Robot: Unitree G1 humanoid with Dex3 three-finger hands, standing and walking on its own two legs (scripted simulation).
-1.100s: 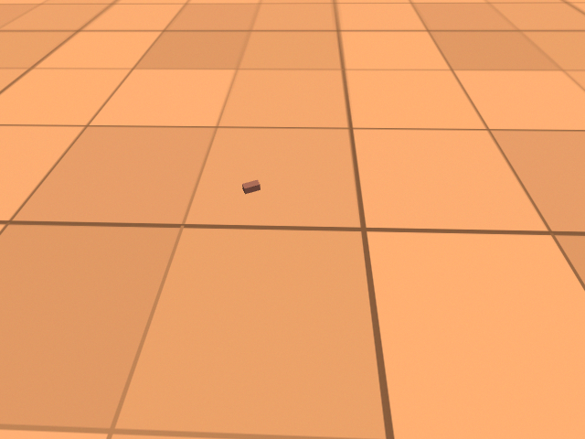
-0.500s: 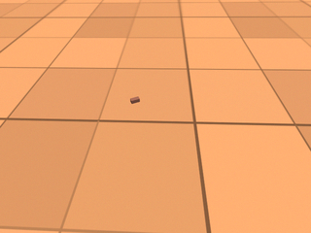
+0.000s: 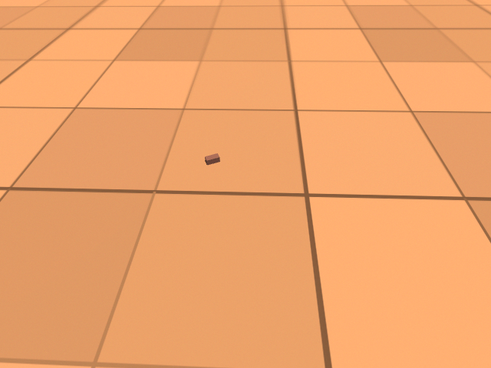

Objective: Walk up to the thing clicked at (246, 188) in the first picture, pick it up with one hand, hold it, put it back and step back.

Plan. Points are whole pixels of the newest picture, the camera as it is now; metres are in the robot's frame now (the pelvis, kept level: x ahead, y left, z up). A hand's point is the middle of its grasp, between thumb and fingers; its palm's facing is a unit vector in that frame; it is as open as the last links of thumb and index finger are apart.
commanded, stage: stand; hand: left
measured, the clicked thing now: (212, 159) +1.45 +0.29 -0.76
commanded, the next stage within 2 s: walk up in 0.02 s
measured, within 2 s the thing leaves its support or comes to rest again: neither
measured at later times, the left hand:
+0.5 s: hand out of the picture +0.13 +0.34 -0.17, palm faces +0.14 -0.94 -0.31, open 7.4 cm
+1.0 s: hand (150, 271) +0.36 +0.25 -0.13, palm faces +0.27 -0.89 -0.37, open 7.4 cm
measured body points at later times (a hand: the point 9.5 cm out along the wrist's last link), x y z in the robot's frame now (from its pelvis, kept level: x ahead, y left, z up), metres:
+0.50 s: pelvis +0.11 +0.05 -0.02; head +0.10 +0.08 +0.43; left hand +0.12 +0.39 -0.15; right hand +0.21 -0.28 -0.10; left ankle +0.12 +0.17 -0.75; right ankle +0.13 -0.07 -0.69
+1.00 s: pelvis +0.38 -0.03 -0.01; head +0.40 -0.04 +0.44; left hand +0.35 +0.30 -0.11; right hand +0.55 -0.32 -0.13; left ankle +0.34 +0.12 -0.67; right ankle +0.40 -0.12 -0.75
